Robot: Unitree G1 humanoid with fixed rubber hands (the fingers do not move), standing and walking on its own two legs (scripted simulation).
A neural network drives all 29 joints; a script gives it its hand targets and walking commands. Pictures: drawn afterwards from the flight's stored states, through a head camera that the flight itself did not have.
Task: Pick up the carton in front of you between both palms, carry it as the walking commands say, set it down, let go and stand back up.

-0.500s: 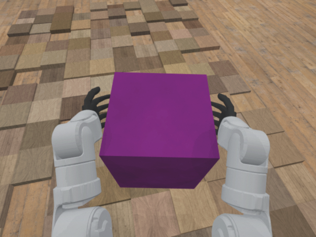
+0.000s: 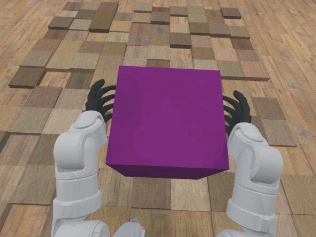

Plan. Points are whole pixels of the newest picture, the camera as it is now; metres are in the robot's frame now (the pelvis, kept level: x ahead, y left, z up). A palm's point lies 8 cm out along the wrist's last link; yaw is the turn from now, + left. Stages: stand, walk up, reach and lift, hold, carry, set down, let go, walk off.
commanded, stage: carry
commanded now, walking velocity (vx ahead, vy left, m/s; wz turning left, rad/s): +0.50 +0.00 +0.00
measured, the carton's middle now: (164, 132) +0.36 +0.05 +0.06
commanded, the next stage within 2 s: none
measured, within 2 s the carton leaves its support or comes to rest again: neither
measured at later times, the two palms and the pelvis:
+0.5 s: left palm (151, 40) +0.70 +0.14 +0.09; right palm (241, 56) +0.67 -0.16 +0.09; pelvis +0.34 +0.02 -0.03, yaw -1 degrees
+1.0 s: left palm out of the picture +0.98 +0.15 +0.11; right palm (235, 9) +0.95 -0.15 +0.11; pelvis +0.65 +0.02 -0.01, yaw -1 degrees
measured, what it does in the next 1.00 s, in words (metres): walks ahead: left foot, then right foot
